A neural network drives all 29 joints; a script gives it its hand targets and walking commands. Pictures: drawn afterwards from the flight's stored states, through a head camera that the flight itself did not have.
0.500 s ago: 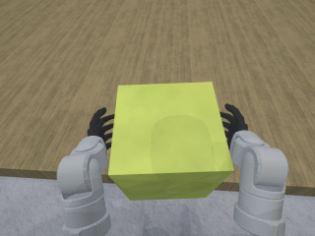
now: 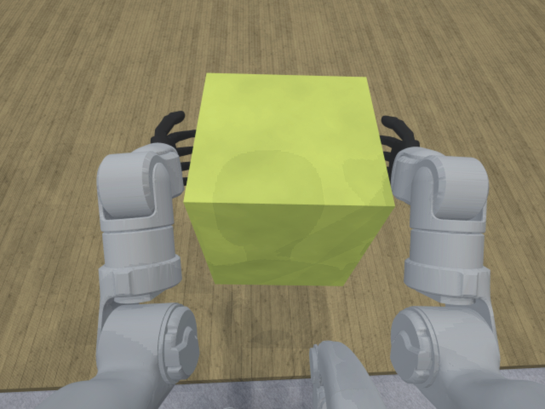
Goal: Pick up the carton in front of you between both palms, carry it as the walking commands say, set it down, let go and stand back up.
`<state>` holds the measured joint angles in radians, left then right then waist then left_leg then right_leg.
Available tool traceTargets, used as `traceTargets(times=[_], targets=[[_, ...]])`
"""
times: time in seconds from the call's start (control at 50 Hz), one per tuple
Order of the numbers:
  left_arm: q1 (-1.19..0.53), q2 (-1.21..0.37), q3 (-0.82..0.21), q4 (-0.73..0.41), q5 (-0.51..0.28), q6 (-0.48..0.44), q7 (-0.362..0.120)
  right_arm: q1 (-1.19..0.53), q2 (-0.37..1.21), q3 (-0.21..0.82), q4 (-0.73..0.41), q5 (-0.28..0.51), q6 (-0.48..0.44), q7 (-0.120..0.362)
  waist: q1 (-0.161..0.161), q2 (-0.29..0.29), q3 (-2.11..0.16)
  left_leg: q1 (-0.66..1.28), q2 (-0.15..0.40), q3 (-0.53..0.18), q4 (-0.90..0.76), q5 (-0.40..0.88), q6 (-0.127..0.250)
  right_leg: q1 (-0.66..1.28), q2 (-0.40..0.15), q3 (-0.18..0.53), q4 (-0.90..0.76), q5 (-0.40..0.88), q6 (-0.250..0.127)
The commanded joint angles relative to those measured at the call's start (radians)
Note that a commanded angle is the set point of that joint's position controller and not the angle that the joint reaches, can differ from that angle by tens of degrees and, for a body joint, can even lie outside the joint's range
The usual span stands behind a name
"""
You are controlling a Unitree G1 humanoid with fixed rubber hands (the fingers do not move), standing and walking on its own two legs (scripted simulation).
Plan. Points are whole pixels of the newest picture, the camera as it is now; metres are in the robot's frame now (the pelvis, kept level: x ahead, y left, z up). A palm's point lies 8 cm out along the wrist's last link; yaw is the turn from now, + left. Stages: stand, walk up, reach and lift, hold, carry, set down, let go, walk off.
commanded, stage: carry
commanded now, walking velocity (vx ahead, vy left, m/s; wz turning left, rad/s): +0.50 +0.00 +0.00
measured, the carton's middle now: (282, 191) +0.41 -0.02 +0.05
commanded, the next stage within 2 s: none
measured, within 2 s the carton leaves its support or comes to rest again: neither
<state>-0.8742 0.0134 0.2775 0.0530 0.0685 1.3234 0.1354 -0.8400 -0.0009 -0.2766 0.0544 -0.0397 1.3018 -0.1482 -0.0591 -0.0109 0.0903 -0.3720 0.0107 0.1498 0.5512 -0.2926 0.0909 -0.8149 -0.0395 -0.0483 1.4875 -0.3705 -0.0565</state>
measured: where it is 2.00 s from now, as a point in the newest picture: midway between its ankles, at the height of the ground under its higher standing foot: (251, 98)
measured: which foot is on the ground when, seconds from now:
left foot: down 0.00-0.26, up 0.28-0.72, down 0.74-1.00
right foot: up 0.00-0.22, down 0.24-0.72, up 0.74-1.00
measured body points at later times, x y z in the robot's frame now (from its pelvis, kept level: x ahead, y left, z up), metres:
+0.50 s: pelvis +0.39 -0.08 +0.13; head +0.48 -0.06 +0.57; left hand +0.74 +0.16 +0.26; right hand +0.81 -0.14 +0.26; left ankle +0.40 +0.06 -0.46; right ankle +0.39 -0.12 -0.59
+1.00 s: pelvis +0.73 -0.02 +0.15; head +0.75 -0.02 +0.60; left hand +1.08 +0.22 +0.30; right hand +1.14 -0.08 +0.30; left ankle +0.70 +0.01 -0.59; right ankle +0.84 -0.15 -0.52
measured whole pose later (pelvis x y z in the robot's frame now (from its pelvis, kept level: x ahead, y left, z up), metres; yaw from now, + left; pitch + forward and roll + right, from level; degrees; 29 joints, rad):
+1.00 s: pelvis +0.73 -0.02 +0.15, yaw +14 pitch +4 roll +0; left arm -0.94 0.03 0.38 0.28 0.12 1.40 0.12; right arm -0.96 -0.02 -0.26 0.35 -0.05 1.37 -0.16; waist -0.06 0.01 -0.05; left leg -0.24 -0.09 0.11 0.39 -0.24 0.13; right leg -0.70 -0.10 -0.02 1.02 -0.25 0.01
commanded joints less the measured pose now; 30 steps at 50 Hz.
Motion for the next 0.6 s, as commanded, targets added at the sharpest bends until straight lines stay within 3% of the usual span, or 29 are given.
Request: traceTargets(times=[0.0, 0.04, 0.06, 0.08, 0.12, 0.14, 0.16, 0.18, 0.2, 0.22, 0.24, 0.26, 0.28, 0.3, 0.32, 0.36, 0.4, 0.42, 0.44, 0.48, 0.54, 0.58], targets=[[-0.673, -1.064, -0.615, -0.112, -0.366, -0.051, -0.152, -0.836, 1.073, 0.624, -0.205, 0.476, -0.024, 0.244, -0.043, 0.141, -0.651, 0.759, 0.282, -0.365, -0.054, 0.493, 0.174, -0.366, -0.021, -0.017, 0.154, -0.033, -0.007], [-0.666, -1.039, -0.634, -0.145, -0.350, -0.049, -0.153, -0.790, 1.053, 0.643, -0.228, 0.457, -0.023, 0.243, -0.084, 0.162, -0.606, 0.882, 0.343, -0.433, -0.070, 0.608, 0.214, -0.608, -0.028, -0.014, 0.430, -0.160, -0.034], [-0.654, -1.027, -0.640, -0.149, -0.341, -0.047, -0.154, -0.771, 1.039, 0.652, -0.236, 0.448, -0.021, 0.243, -0.101, 0.131, -0.574, 0.940, 0.357, -0.449, -0.072, 0.599, 0.204, -0.726, -0.045, 0.024, 0.500, -0.235, -0.043], [-0.636, -1.005, -0.642, -0.150, -0.324, -0.044, -0.156, -0.761, 1.034, 0.665, -0.247, 0.447, -0.018, 0.245, -0.079, 0.087, -0.562, 0.923, 0.319, -0.412, -0.103, 0.587, 0.173, -0.712, -0.054, 0.005, 0.446, -0.253, -0.049], [-0.605, -0.972, -0.649, -0.151, -0.303, -0.042, -0.160, -0.751, 1.021, 0.700, -0.260, 0.459, -0.015, 0.255, -0.052, 0.089, -0.454, 0.819, 0.269, -0.321, -0.185, 0.542, 0.111, -0.672, -0.069, -0.025, 0.265, -0.268, -0.040], [-0.603, -0.954, -0.652, -0.146, -0.300, -0.038, -0.162, -0.757, 1.013, 0.705, -0.256, 0.466, -0.013, 0.259, -0.015, 0.068, -0.442, 0.641, 0.227, -0.211, -0.279, 0.586, 0.090, -0.424, -0.074, -0.067, 0.000, -0.227, -0.049], [-0.595, -0.954, -0.656, -0.141, -0.299, -0.033, -0.162, -0.773, 1.020, 0.711, -0.258, 0.466, -0.009, 0.265, 0.017, 0.095, -0.446, 0.415, 0.164, -0.090, -0.291, 0.949, 0.079, -0.069, -0.012, -0.163, -0.244, -0.116, -0.074], [-0.583, -0.956, -0.664, -0.133, -0.308, -0.032, -0.162, -0.762, 1.015, 0.709, -0.246, 0.467, -0.003, 0.269, 0.078, 0.192, -0.522, 0.313, 0.158, -0.056, -0.217, 1.421, 0.074, 0.218, 0.092, -0.256, -0.318, -0.002, -0.095], [-0.566, -0.966, -0.675, -0.133, -0.325, -0.034, -0.166, -0.758, 1.019, 0.712, -0.254, 0.462, -0.004, 0.270, 0.185, 0.278, -0.661, 0.308, 0.172, -0.056, -0.019, 1.612, 0.055, 0.485, 0.146, -0.266, -0.389, 0.100, -0.086], [-0.593, -0.989, -0.698, -0.163, -0.352, -0.044, -0.174, -0.758, 1.014, 0.716, -0.265, 0.452, -0.005, 0.271, 0.301, 0.218, -0.770, 0.271, 0.151, -0.031, 0.291, 1.522, 0.017, 0.726, 0.182, -0.220, -0.605, 0.173, -0.068], [-0.609, -1.013, -0.723, -0.194, -0.378, -0.058, -0.184, -0.771, 1.007, 0.723, -0.266, 0.436, -0.011, 0.272, 0.299, 0.012, -0.860, 0.045, -0.008, -0.106, 0.670, 0.669, -0.037, 0.958, 0.002, 0.239, -0.862, 0.135, -0.146], [-0.612, -1.046, -0.749, -0.180, -0.410, -0.070, -0.194, -0.713, 0.998, 0.690, -0.254, 0.420, -0.010, 0.270, 0.197, -0.392, -1.058, -0.125, -0.216, -0.311, 1.187, 0.013, -0.075, 1.127, -0.307, 0.874, -1.006, 0.635, -0.316], [-0.600, -1.077, -0.769, -0.198, -0.458, -0.069, -0.203, -0.695, 0.957, 0.682, -0.235, 0.389, -0.014, 0.261, 0.171, -0.254, -1.068, -0.171, -0.161, -0.423, 1.286, 0.038, -0.023, 1.150, -0.266, 0.805, -0.926, 0.752, -0.310], [-0.661, -1.101, -0.782, -0.253, -0.487, -0.075, -0.214, -0.683, 0.968, 0.659, -0.252, 0.365, -0.020, 0.253, 0.171, -0.151, -0.969, -0.257, -0.096, -0.369, 1.286, 0.033, -0.015, 1.095, -0.261, 0.672, -0.850, 0.646, -0.273], [-0.716, -1.127, -0.792, -0.287, -0.508, -0.079, -0.222, -0.698, 0.953, 0.633, -0.267, 0.337, -0.023, 0.246, 0.170, -0.080, -0.860, -0.345, -0.051, -0.328, 1.284, -0.012, -0.011, 1.035, -0.265, 0.626, -0.865, 0.526, -0.238], [-0.749, -1.156, -0.810, -0.312, -0.550, -0.079, -0.232, -0.687, 0.932, 0.627, -0.266, 0.304, -0.020, 0.234, 0.159, -0.035, -0.704, -0.480, -0.004, -0.312, 1.226, -0.051, -0.002, 0.979, -0.224, 0.506, -0.894, 0.383, -0.186], [-0.759, -1.143, -0.818, -0.312, -0.557, -0.074, -0.236, -0.643, 0.913, 0.626, -0.238, 0.280, -0.021, 0.224, 0.168, -0.020, -0.655, -0.593, 0.012, -0.264, 1.161, -0.107, -0.006, 1.059, -0.235, 0.425, -0.921, 0.460, -0.161], [-0.750, -1.134, -0.816, -0.304, -0.559, -0.069, -0.238, -0.616, 0.908, 0.622, -0.214, 0.274, -0.022, 0.222, 0.143, 0.060, -0.633, -0.557, 0.031, -0.243, 1.018, -0.118, -0.015, 1.027, -0.239, 0.360, -0.942, 0.533, -0.165], [-0.758, -1.128, -0.811, -0.300, -0.558, -0.064, -0.240, -0.604, 0.903, 0.625, -0.198, 0.273, -0.022, 0.221, 0.126, 0.082, -0.625, -0.508, 0.044, -0.212, 0.894, -0.094, -0.018, 0.996, -0.231, 0.282, -0.961, 0.633, -0.146], [-0.757, -1.094, -0.783, -0.265, -0.552, -0.046, -0.247, -0.611, 0.886, 0.629, -0.167, 0.266, -0.012, 0.216, 0.128, 0.015, -0.584, -0.462, 0.015, -0.111, 0.701, 0.009, -0.018, 0.962, -0.192, 0.117, -1.008, 0.822, -0.118], [-0.697, -1.032, -0.709, -0.128, -0.513, -0.005, -0.266, -0.633, 0.872, 0.634, -0.086, 0.271, 0.021, 0.205, 0.128, -0.110, -0.524, -0.357, -0.019, -0.018, 0.329, 0.248, -0.005, 0.941, -0.125, -0.075, -1.057, 0.881, -0.067], [-0.669, -0.993, -0.643, -0.021, -0.476, 0.019, -0.274, -0.661, 0.875, 0.616, -0.027, 0.284, 0.044, 0.202, 0.130, -0.139, -0.484, -0.274, -0.049, 0.049, 0.123, 0.357, 0.007, 0.957, -0.111, -0.153, -1.070, 0.932, -0.037]])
